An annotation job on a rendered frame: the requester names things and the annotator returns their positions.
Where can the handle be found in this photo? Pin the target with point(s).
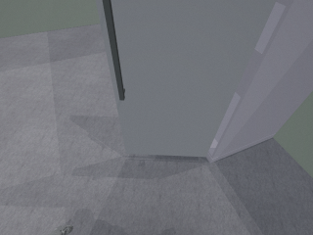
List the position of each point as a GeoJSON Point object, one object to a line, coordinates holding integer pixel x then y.
{"type": "Point", "coordinates": [107, 4]}

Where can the fridge door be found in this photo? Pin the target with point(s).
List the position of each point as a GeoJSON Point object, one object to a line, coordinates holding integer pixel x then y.
{"type": "Point", "coordinates": [181, 62]}

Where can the robot left hand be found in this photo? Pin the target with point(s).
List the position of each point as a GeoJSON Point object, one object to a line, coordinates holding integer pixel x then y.
{"type": "Point", "coordinates": [62, 230]}

